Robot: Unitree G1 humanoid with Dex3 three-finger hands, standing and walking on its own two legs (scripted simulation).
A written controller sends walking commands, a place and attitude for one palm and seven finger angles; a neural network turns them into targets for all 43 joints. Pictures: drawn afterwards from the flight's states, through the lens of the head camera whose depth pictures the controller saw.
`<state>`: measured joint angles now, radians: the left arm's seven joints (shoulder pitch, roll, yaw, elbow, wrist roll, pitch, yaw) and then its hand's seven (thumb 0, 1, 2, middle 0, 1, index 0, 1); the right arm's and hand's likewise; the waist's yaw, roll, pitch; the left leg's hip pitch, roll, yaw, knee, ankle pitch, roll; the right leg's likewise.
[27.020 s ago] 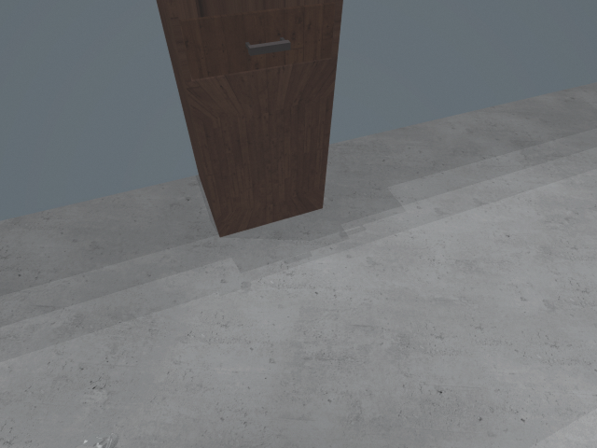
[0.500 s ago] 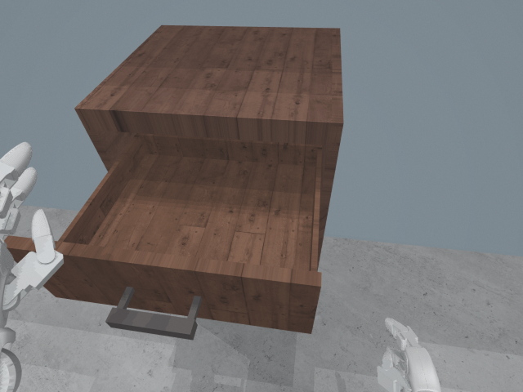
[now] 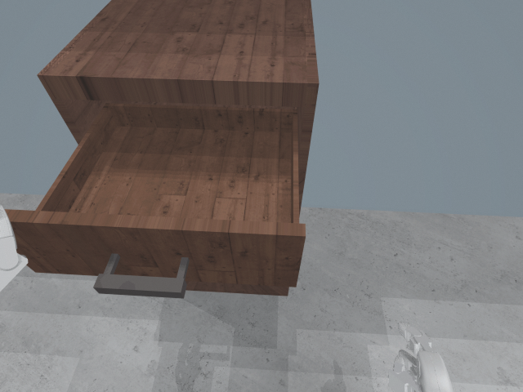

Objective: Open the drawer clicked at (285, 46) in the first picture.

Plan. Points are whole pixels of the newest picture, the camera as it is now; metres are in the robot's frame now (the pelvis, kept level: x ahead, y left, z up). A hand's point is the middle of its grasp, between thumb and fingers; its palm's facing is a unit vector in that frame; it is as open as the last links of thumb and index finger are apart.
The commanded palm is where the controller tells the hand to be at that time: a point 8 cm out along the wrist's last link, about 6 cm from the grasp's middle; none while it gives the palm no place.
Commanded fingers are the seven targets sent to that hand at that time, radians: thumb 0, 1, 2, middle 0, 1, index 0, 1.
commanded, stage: step back with the hand held close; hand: left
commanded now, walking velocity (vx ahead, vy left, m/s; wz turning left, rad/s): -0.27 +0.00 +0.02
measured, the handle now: (145, 273) +0.27 +0.19 +0.04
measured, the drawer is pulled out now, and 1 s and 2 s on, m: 0.28 0.28 0.28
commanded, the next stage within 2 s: stop stepping back and stand still in 0.68 s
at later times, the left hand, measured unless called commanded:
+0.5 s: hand out of the picture +0.13 +0.23 +0.22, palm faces +0.43 -0.79 -0.44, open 7.4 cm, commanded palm +0.05 +0.28 +0.23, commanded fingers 0.00 0.90 0.90 -0.20 -0.30 -0.20 -0.30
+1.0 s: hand out of the picture +0.01 +0.18 +0.23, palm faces +0.35 -0.79 -0.49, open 7.4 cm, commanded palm -0.06 +0.24 +0.23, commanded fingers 0.00 0.90 0.90 -0.20 -0.30 -0.20 -0.30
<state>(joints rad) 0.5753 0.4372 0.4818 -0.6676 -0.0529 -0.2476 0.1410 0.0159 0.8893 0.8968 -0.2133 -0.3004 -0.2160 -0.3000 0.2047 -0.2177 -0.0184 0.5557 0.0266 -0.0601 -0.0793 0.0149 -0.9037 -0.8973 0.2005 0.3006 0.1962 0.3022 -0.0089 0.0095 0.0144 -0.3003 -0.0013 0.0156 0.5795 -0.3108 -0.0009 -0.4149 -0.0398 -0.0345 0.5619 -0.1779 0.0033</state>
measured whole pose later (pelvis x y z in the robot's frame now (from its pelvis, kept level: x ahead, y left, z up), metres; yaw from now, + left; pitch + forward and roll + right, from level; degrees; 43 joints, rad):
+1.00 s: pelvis -0.19 -0.04 +0.01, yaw -1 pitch +1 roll +1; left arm 0.61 0.44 0.49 -0.72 -0.06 -0.24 0.14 0.01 0.89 0.90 -0.21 -0.30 -0.22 -0.30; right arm 0.21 -0.20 0.01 0.61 0.02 -0.08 -0.05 0.01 -0.90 -0.90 0.20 0.30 0.20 0.30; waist -0.04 -0.05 0.01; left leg -0.39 0.01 0.04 0.77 -0.39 0.00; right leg -0.29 -0.04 -0.04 0.52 -0.25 -0.01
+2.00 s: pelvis -0.24 -0.05 +0.01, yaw +2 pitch -1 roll +0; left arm 0.31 0.19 0.04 0.98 0.01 0.06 0.02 -0.02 1.02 0.90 -0.21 -0.30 -0.21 -0.30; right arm 0.30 -0.15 0.00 1.00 -0.03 0.04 -0.02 0.01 -0.91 -0.90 0.20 0.30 0.20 0.30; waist 0.01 -0.02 0.09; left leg -0.27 0.03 -0.01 0.54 -0.25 -0.02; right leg -0.29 0.00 -0.10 0.50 -0.19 -0.04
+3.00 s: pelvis -0.23 -0.05 +0.01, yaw +1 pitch -2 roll +0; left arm 0.24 0.15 0.03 1.14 0.01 0.01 0.03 0.01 0.91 0.90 -0.20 -0.30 -0.20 -0.30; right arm 0.30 -0.14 -0.02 1.12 -0.02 0.02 -0.04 0.00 -0.91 -0.90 0.20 0.30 0.19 0.30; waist 0.00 0.03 0.09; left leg -0.17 0.04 0.02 0.42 -0.21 -0.02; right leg -0.21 0.02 -0.07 0.40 -0.16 -0.04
